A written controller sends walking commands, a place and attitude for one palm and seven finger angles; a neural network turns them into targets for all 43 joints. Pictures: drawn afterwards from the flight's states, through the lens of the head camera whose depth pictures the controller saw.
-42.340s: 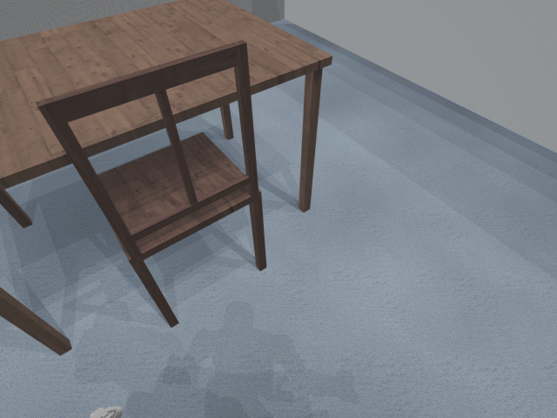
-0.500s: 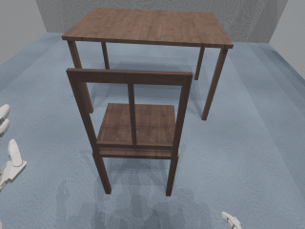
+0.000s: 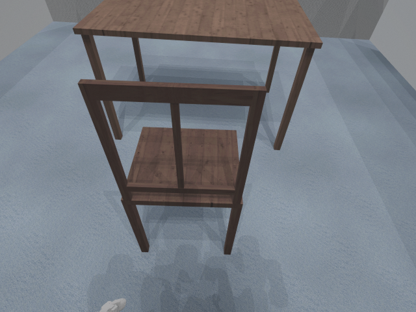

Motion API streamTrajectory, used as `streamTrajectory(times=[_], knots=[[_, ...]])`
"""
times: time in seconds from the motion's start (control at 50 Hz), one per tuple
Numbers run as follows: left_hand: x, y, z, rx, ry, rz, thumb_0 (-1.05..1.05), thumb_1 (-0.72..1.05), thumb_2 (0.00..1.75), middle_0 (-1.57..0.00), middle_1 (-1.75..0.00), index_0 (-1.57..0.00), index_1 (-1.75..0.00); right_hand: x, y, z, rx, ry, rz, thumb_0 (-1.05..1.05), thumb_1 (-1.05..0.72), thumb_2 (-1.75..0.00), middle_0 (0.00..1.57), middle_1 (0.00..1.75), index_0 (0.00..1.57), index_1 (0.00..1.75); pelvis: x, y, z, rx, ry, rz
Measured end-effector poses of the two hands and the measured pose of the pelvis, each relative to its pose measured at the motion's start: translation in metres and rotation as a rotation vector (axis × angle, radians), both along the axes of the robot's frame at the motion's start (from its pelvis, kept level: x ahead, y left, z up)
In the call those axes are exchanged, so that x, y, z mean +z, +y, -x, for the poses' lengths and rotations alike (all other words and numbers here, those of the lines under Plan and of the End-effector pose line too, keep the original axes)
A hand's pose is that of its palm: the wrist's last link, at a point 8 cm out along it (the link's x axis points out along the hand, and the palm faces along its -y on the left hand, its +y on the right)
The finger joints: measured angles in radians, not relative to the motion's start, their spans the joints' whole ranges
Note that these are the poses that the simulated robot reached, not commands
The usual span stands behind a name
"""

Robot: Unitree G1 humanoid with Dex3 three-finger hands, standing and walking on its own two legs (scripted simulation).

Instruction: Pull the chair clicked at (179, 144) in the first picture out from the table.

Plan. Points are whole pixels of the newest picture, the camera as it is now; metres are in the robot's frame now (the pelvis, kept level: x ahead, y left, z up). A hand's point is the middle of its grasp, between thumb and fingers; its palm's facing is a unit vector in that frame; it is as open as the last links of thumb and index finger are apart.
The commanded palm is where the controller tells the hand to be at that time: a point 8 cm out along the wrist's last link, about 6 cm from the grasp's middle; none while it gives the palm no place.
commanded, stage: let the arm hang, fingers relaxed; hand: left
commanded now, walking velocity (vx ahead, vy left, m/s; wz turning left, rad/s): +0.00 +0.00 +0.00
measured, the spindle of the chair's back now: (178, 151) +0.54 +0.10 -0.04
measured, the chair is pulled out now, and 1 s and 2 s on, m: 0.62 0.62 0.62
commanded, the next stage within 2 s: look to check the result in 0.86 s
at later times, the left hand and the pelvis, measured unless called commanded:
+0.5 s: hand out of the picture +0.00 +0.16 -0.16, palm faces +0.03 -0.98 -0.22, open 7.3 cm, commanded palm none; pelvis +0.01 -0.01 +0.01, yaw +0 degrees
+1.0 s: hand out of the picture +0.01 +0.14 -0.16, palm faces +0.03 -0.98 -0.18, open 7.3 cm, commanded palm none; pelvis +0.02 -0.02 +0.01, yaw +0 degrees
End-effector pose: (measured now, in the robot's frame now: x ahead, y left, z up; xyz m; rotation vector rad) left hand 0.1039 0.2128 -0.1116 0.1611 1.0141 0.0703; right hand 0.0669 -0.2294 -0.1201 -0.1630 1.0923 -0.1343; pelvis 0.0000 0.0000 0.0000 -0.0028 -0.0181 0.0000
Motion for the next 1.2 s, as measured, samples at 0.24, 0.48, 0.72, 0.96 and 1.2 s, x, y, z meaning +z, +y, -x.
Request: streamTrajectory(times=[0.24,0.48,0.72,0.96,1.2], knots=[[-0.016,0.021,0.093,0.118,0.335,-0.059,-0.04,0.97,0.9,-0.2,-0.3,-0.2,-0.3,-0.007,-0.013,0.068,-0.064,0.282,0.025,0.01,-0.92,-0.9,0.2,0.3,0.2,0.3,0.009,-0.007,-0.014,0.01,-0.006,0.011],[-0.014,0.001,0.113,0.124,0.4,-0.054,0.0,0.92,0.9,-0.2,-0.3,-0.2,-0.3,-0.023,0.01,0.071,-0.061,0.296,-0.074,0.01,-0.91,-0.9,0.2,0.3,0.2,0.3,0.009,-0.012,-0.014,0.0,-0.014,0.001],[-0.022,-0.025,0.103,0.109,0.388,-0.003,0.01,0.92,0.9,-0.2,-0.3,-0.2,-0.3,-0.021,0.011,0.082,-0.086,0.322,-0.073,0.01,-0.91,-0.9,0.2,0.3,0.2,0.3,0.009,-0.018,-0.014,-0.005,-0.01,-0.002],[-0.022,-0.025,0.103,0.117,0.399,-0.005,0.0,0.91,0.9,-0.2,-0.3,-0.2,-0.3,-0.018,0.005,0.091,-0.098,0.358,-0.058,0.01,-0.91,-0.9,0.19,0.3,0.2,0.3,0.01,-0.021,-0.017,-0.004,-0.006,0.0],[-0.022,-0.026,0.097,0.116,0.387,-0.007,0.0,0.91,0.9,-0.2,-0.3,-0.2,-0.3,-0.02,0.008,0.082,-0.094,0.338,-0.07,0.0,-0.91,-0.9,0.19,0.3,0.2,0.3,0.01,-0.022,-0.018,-0.004,-0.009,-0.001]])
